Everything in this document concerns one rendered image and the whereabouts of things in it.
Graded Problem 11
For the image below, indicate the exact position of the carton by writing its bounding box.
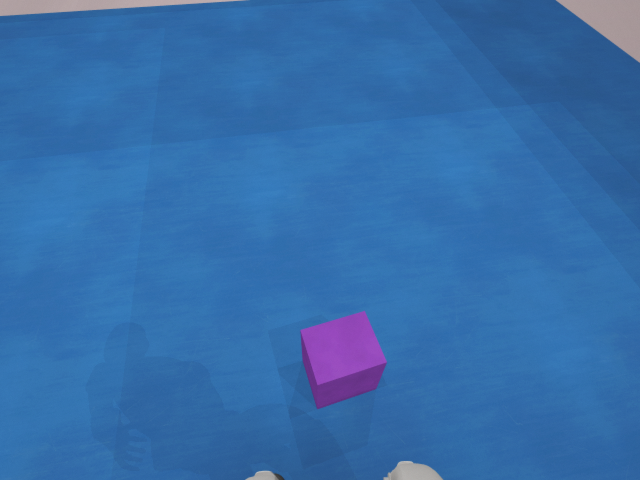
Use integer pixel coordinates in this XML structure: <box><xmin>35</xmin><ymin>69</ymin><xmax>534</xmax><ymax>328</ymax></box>
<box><xmin>300</xmin><ymin>311</ymin><xmax>387</xmax><ymax>409</ymax></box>

